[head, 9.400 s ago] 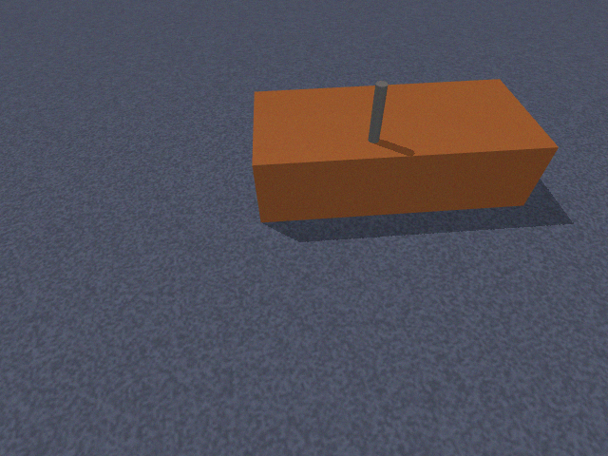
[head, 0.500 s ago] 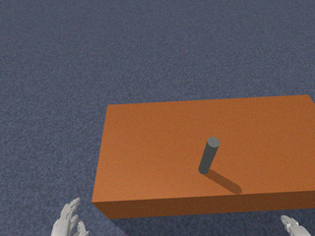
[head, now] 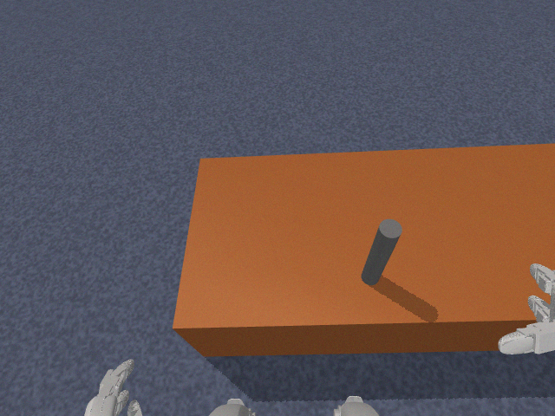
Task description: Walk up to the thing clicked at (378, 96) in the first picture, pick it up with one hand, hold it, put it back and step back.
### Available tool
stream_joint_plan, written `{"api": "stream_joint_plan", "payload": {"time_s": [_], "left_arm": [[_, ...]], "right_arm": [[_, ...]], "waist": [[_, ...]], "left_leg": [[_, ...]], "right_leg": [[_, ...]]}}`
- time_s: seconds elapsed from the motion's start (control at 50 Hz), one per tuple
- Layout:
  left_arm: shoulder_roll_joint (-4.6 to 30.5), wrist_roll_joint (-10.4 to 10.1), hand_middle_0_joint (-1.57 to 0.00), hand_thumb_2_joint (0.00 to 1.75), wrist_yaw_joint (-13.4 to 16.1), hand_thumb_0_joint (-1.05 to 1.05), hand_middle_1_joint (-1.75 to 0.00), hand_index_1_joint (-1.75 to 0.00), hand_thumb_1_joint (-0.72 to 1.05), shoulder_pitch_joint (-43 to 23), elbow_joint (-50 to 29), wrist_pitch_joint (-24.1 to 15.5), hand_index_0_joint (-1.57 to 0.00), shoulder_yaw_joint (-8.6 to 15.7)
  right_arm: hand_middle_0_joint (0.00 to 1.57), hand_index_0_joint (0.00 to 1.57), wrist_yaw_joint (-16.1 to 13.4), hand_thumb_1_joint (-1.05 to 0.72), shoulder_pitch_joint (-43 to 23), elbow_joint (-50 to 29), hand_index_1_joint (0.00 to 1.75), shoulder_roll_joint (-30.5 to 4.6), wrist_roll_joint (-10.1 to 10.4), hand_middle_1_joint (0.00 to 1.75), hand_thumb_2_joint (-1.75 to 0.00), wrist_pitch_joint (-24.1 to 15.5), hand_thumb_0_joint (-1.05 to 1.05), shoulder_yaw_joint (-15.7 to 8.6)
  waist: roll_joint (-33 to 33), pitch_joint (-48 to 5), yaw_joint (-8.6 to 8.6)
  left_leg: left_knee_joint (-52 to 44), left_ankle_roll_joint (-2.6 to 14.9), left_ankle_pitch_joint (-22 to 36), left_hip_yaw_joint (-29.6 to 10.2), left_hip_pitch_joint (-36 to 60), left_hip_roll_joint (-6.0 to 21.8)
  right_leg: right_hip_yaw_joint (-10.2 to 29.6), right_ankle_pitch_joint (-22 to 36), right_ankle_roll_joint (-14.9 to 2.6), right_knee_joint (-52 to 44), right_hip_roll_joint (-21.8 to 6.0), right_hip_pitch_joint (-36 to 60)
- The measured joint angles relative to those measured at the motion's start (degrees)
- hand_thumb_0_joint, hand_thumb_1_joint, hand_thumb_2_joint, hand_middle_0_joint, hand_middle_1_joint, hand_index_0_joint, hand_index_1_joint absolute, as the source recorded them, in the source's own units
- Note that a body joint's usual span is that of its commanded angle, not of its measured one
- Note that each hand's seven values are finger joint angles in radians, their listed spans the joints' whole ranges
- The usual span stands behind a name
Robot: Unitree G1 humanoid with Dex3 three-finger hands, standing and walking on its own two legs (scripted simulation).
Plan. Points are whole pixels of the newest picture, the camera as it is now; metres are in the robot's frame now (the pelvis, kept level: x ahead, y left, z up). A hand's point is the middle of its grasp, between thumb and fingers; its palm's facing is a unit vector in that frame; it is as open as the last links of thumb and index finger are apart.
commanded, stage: go down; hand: right
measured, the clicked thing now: (378, 255) +0.49 -0.18 -0.26
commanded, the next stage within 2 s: approach in 1.06 s
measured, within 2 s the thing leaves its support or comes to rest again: neither
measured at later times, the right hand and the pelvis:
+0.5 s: hand (528, 270) +0.36 -0.34 -0.03, palm faces +0.11 +0.99 -0.13, open 17.4 cm; pelvis -0.02 +0.00 -0.02, yaw +1 degrees
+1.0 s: hand (535, 247) +0.39 -0.36 -0.03, palm faces +0.10 +0.99 -0.09, open 17.3 cm; pelvis -0.01 -0.02 -0.03, yaw +3 degrees
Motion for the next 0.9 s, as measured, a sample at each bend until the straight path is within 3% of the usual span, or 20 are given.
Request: {"api": "stream_joint_plan", "payload": {"time_s": [0.16, 0.3, 0.4, 0.6, 0.9], "left_arm": [[1.6, 0.5, -0.2, 0.9, -2.0, 0.01, -0.3, -0.3, 0.88, 2.9, 0.5, 2.2, -0.2, 1.5], [1.7, 0.9, -0.2, 0.91, -3.2, 0.01, -0.3, -0.3, 0.88, 3.4, 0.8, 3.8, -0.2, 0.9], [1.7, 1.2, -0.2, 0.9, -3.8, 0.01, -0.3, -0.3, 0.89, 2.6, 0.7, 4.4, -0.2, 0.0], [2.6, 1.6, -0.2, 0.9, -5.4, 0.01, -0.3, -0.29, 0.91, 1.9, -0.7, 4.9, -0.2, -1.3], [2.3, 1.8, -0.2, 0.9, -7.4, 0.01, -0.3, -0.3, 0.91, 2.8, -0.6, 6.9, -0.2, -2.5]], "right_arm": [[0.06, 0.05, 6.6, 0.52, -6.1, 11.5, 0.05, -2.8, 0.1, 0.04, -0.05, -10.1, -0.01, -4.8], [0.05, 0.04, 9.4, 0.54, -11.6, 19.0, 0.06, -5.3, -0.3, 0.05, -0.05, -18.4, -0.01, -8.9], [0.05, 0.04, 11.0, 0.54, -16.5, 24.0, 0.06, -8.2, -0.6, 0.05, -0.06, -22.5, -0.01, -10.4], [0.07, 0.05, 13.4, 0.49, -23.2, 32.0, 0.05, -13.2, -0.8, 0.04, -0.05, -26.3, -0.01, -11.3], [0.07, 0.05, 14.9, 0.47, -26.8, 33.5, 0.05, -15.2, -0.5, 0.04, -0.05, -28.2, -0.01, -13.1]], "waist": [[0.2, 0.1, 0.08], [1.4, 0.7, 0.11], [2.2, 0.6, 0.69], [2.7, 1.0, 1.87], [2.6, 0.1, 2.68]], "left_leg": [[2.7, -0.06, -0.6, -1.3, -4.5, -0.1], [5.6, 0.11, -1.2, -1.4, -8.4, -0.1], [6.7, 0.26, -1.1, -1.2, -10.4, -0.2], [6.8, 0.06, -0.4, -1.2, -13.1, -0.5], [7.6, -0.81, -0.6, -1.3, -15.2, -0.7]], "right_leg": [[-1.2, -0.6, -0.2, 1.9, -0.2, -3.6], [-1.1, -0.9, -0.09, 4.3, -0.2, -7.2], [-0.8, -0.9, 0.02, 5.4, -0.3, -9.3], [-0.7, -0.6, -0.28, 6.3, -0.5, -12.3], [-0.7, -1.8, -1.1, 8.8, -0.7, -15.2]]}}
